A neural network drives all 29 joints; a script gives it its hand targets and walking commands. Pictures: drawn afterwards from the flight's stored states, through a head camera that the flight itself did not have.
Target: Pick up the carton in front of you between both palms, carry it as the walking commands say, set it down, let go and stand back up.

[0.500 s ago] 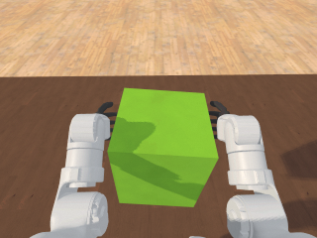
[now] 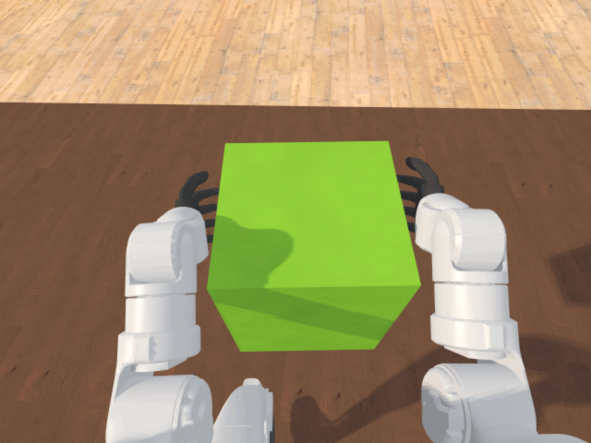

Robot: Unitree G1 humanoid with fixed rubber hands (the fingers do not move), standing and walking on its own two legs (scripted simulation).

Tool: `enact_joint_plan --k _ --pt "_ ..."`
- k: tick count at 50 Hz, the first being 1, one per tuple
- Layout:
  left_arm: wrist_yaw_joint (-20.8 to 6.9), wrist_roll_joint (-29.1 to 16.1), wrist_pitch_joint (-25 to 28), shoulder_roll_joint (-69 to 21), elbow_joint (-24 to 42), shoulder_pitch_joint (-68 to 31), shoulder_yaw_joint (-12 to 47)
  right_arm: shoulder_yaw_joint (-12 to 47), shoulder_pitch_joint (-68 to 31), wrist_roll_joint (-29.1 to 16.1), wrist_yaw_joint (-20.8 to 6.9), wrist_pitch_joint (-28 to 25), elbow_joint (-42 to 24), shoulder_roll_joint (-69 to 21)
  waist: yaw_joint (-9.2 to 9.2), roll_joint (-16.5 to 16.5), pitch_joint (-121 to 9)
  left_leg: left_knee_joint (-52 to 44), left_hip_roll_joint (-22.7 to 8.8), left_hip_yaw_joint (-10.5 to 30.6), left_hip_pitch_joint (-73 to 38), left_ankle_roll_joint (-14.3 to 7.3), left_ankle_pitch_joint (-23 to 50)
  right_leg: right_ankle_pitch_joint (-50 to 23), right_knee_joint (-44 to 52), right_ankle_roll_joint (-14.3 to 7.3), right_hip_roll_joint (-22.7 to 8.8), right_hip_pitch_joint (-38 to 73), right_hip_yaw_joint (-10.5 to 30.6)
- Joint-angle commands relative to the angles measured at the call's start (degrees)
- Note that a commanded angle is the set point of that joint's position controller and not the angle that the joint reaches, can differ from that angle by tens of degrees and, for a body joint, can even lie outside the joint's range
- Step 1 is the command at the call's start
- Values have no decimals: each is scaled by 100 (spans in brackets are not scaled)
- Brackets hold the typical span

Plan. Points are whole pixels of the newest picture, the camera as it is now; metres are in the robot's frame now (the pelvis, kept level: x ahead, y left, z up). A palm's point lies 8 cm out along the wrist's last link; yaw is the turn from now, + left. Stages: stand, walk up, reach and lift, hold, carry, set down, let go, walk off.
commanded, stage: carry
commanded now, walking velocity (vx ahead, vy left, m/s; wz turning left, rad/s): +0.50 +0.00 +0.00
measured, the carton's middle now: (307, 256) +0.35 +0.02 +0.02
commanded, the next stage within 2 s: none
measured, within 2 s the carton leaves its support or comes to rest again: neither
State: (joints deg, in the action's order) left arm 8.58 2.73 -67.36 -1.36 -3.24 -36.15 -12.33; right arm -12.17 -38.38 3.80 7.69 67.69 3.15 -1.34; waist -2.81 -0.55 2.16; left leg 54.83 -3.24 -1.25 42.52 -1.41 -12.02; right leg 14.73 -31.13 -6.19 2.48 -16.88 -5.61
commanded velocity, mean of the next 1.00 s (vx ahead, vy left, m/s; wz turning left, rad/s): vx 0.50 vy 0.00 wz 0.00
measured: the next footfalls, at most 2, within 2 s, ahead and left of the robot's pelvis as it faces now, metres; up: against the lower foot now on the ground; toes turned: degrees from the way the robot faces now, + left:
left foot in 0.20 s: +0.31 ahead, +0.08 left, -0.03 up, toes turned +2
right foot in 0.72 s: +0.63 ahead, -0.07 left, -0.06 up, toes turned -4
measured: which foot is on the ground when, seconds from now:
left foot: up 0.00-0.18, down 0.20-0.74, up 0.76-1.00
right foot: down 0.00-0.18, up 0.20-0.70, down 0.72-1.00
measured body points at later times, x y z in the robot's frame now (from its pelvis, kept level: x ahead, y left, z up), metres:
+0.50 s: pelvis +0.30 +0.03 -0.03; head +0.36 +0.04 +0.42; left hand +0.69 +0.16 +0.06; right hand +0.67 -0.14 +0.07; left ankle +0.28 +0.08 -0.76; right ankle +0.39 -0.13 -0.69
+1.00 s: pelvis +0.61 -0.02 -0.06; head +0.66 -0.03 +0.39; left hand +0.97 +0.15 +0.03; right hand +0.99 -0.15 +0.03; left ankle +0.67 +0.13 -0.72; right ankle +0.60 -0.06 -0.79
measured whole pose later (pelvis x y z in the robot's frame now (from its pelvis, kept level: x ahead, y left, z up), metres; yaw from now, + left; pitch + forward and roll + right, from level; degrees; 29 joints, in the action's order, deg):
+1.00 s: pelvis +0.61 -0.02 -0.06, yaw +0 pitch +5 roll +1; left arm 8.5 2.0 -67.5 -0.1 -7.5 -36.7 -11.3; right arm -12.0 -37.8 4.0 6.5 68.2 5.9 -1.1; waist -3.3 -0.1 0.8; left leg 60.8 -3.0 0.1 41.1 -1.4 -17.3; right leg 12.1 -31.3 -7.2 3.0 -19.5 -6.2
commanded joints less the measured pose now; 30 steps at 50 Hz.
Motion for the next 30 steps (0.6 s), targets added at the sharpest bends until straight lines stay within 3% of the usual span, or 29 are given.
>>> enact_joint_plan --k 1,5,6,8,9,10,11,12,13,14,15,18,22,25,30 --pt "-1562 -2839 121 -6129 1109 -4748 4029 3809 -3712 -2160 -1078 -122 -492 -6077 -216 576 -2884 -921 173 -264 243 -76 892 -4138 356 -566 -1255 2721 1279" --pt "-1600 -2756 32 -5947 630 -4429 3961 3664 -3445 -1962 -1150 31 -173 -5718 -389 592 -2566 -2407 474 -543 -411 -248 1843 -4107 117 -383 -987 2794 950" --pt "-1616 -2736 20 -5940 477 -4393 3923 3592 -3436 -1931 -1186 65 -57 -5673 -352 635 -2503 -2752 523 -547 -798 -344 2026 -4095 -18 -313 -974 2655 861" --pt "-1656 -2722 1 -6011 164 -4403 3847 3390 -3352 -1859 -1255 101 269 -5597 45 677 -2717 -3160 626 -664 -2239 -517 2206 -4527 -862 -63 -914 2225 589" --pt "-1677 -2724 1 -6045 18 -4484 3810 3286 -3289 -1810 -1289 95 438 -5561 357 455 -2944 -3286 484 -674 -3284 -494 2272 -4011 -1781 102 -767 1708 304" --pt "-1695 -2727 7 -6054 -116 -4557 3745 3161 -3212 -1777 -1326 92 572 -5491 419 -118 -3189 -2588 -354 211 -4579 -434 3341 -1873 -2854 223 -591 390 278" --pt "-1693 -2706 -35 -6268 -344 -4589 3671 2985 -3285 -1697 -1330 77 792 -5317 391 -1266 -3782 -1968 -1931 2505 -6431 -1484 4149 1595 -4230 500 24 -1662 444" --pt "-1673 -2650 -46 -6222 -400 -4554 3561 3005 -3118 -1782 -1361 51 981 -5538 675 -1453 -4019 -2593 -1979 3549 -6627 -1890 2016 1999 -5018 425 179 -2539 673" --pt "-1653 -2666 -19 -6363 -328 -4817 3577 3025 -3334 -1905 -1413 12 848 -5746 647 -1135 -3526 -2898 -1607 3272 -6080 -1675 1080 1628 -4964 285 -42 -2866 774" --pt "-1612 -2665 33 -6469 -197 -5022 3576 3152 -3763 -2093 -1468 -17 598 -6045 599 -536 -3198 -3024 -1420 2842 -5505 -1448 979 1269 -4671 263 -218 -2835 778" --pt "-1556 -2633 71 -6539 -59 -5090 3541 3309 -4198 -2318 -1509 -39 341 -6309 471 -281 -2931 -3132 -1313 2471 -4934 -1286 1256 1015 -4266 283 -362 -2685 761" --pt "-1367 -2489 127 -6576 220 -4919 3477 3580 -4607 -2755 -1532 -90 -120 -6651 360 -327 -2981 -3334 -1095 1852 -4229 -1125 1258 722 -3500 415 -480 -2150 629" --pt "-1195 -2287 170 -6441 393 -4505 3574 3689 -4329 -2821 -1516 -101 -320 -6566 546 -463 -3066 -3072 -991 1372 -4908 -1140 2971 119 -2772 536 -534 -2787 441" --pt "-1135 -2242 164 -6265 631 -4464 3721 3800 -4262 -2834 -1509 -105 -506 -6424 632 -526 -3021 -2899 -795 1036 -5302 -988 3739 -659 -2114 470 -512 -2992 340" --pt "-1144 -2142 15 -5901 574 -4244 3750 3792 -3864 -2707 -1508 -17 -309 -6083 848 -535 -2687 -2593 -370 529 -5488 -850 4097 -1829 -368 312 -141 -2441 -104"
